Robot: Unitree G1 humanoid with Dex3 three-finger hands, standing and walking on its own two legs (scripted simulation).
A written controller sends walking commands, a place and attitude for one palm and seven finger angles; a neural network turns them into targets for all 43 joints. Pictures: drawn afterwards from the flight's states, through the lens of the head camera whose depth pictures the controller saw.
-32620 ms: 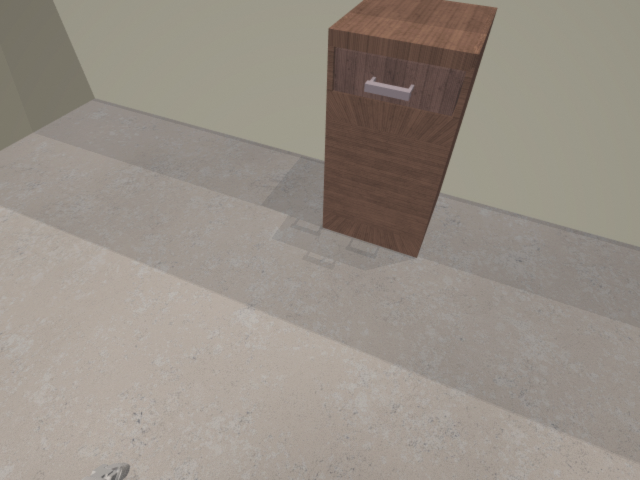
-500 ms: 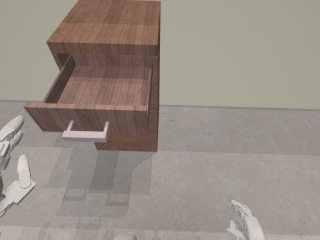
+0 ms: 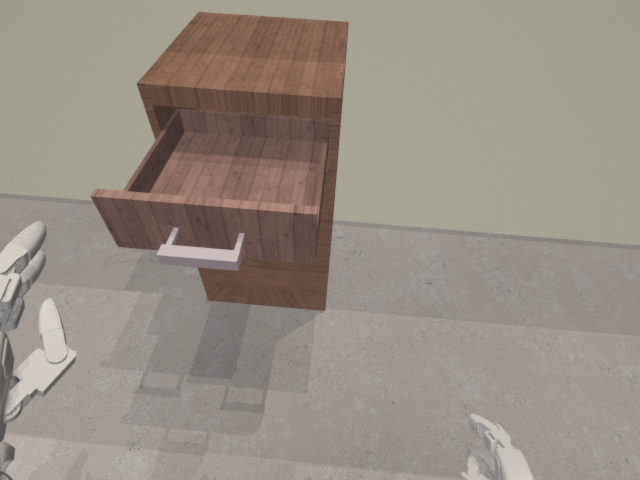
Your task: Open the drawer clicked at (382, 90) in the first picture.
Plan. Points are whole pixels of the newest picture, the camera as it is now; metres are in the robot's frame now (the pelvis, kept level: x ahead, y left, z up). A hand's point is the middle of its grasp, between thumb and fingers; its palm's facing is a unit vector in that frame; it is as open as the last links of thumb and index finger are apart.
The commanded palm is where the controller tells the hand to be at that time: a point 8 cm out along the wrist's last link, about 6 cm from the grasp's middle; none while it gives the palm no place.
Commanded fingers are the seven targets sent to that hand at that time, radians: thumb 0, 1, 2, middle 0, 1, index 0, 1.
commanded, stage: stop stepping back and stand still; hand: left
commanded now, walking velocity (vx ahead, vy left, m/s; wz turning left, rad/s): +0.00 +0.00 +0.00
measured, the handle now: (204, 246) +0.49 +0.23 -0.05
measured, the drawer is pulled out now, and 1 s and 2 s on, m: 0.30 0.30 0.30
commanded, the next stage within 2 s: let the arm hang, fingers relaxed in 0.02 s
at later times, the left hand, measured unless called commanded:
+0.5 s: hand out of the picture +0.06 +0.18 -0.17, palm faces +0.07 -0.98 -0.16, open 6.9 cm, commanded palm none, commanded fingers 0.00 0.90 0.90 -0.20 -0.30 -0.20 -0.30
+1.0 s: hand out of the picture +0.00 +0.18 -0.17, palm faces +0.02 -0.98 -0.18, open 7.4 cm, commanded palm none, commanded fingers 0.00 0.90 0.90 -0.20 -0.30 -0.20 -0.30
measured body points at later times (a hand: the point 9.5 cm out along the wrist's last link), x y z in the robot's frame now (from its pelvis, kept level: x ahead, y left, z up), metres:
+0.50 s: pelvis +0.01 +0.00 +0.01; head +0.04 +0.03 +0.45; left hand +0.06 +0.23 -0.15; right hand +0.05 -0.23 -0.13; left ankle -0.02 +0.11 -0.73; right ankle +0.03 -0.09 -0.73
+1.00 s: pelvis +0.00 +0.02 +0.01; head +0.01 +0.01 +0.46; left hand +0.00 +0.23 -0.15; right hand -0.03 -0.18 -0.15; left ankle -0.02 +0.11 -0.73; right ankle +0.03 -0.09 -0.73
